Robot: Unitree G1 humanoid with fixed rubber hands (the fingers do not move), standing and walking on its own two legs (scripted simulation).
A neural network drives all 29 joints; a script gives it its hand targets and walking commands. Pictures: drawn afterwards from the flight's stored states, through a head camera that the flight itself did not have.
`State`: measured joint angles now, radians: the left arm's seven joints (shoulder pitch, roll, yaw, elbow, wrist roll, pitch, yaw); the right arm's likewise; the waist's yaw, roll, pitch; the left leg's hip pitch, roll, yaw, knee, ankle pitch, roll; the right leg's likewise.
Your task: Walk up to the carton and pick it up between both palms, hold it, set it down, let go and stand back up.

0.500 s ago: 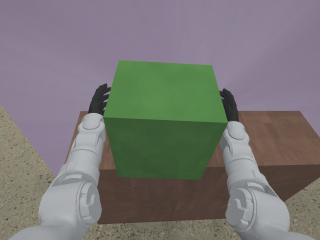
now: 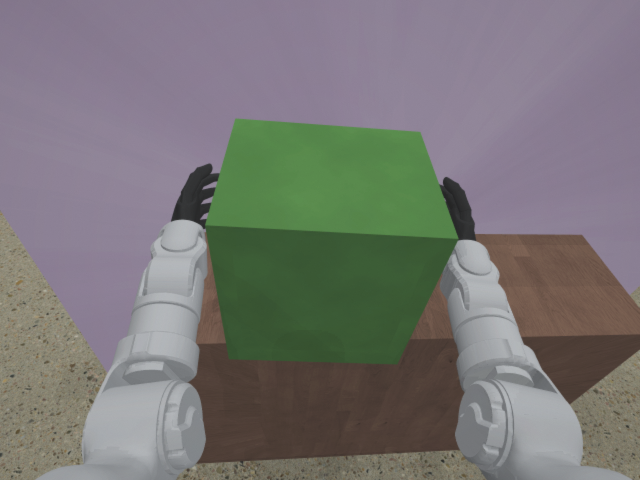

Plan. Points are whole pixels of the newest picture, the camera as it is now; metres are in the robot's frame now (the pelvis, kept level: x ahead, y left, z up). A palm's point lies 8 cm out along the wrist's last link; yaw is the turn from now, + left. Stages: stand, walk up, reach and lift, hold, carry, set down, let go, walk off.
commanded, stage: reach and lift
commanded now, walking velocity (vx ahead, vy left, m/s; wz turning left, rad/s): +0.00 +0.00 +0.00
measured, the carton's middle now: (321, 249) +0.42 -0.01 +0.07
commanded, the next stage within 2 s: hold in 1.92 s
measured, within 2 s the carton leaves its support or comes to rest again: neither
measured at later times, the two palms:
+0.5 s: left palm (175, 206) +0.38 +0.17 +0.17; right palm (463, 216) +0.38 -0.17 +0.18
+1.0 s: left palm (168, 191) +0.37 +0.17 +0.21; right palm (479, 196) +0.37 -0.17 +0.21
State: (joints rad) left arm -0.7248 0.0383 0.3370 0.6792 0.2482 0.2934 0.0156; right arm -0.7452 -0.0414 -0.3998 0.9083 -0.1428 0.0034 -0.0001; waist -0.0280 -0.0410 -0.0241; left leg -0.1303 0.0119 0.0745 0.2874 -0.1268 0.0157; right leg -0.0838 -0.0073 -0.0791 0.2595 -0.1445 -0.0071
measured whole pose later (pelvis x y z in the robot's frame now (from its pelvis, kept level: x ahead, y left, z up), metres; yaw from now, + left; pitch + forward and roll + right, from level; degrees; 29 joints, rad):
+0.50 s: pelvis +0.00 +0.00 +0.00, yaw +2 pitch -5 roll +0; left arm -0.71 0.07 0.32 0.48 0.23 0.49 0.00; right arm -0.78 -0.08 -0.20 0.82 0.05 0.16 -0.07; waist -0.07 -0.04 -0.01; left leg -0.07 0.01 0.04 0.30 -0.13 0.01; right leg -0.01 -0.01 -0.10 0.26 -0.16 -0.01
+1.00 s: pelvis -0.01 -0.01 +0.00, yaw +1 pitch -6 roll +0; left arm -0.72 0.07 0.34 0.36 0.23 0.65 -0.01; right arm -0.85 -0.13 -0.12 0.80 0.16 0.28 -0.09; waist -0.08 -0.04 -0.03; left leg -0.06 0.01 0.04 0.30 -0.12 0.01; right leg 0.00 0.00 -0.09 0.26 -0.15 -0.01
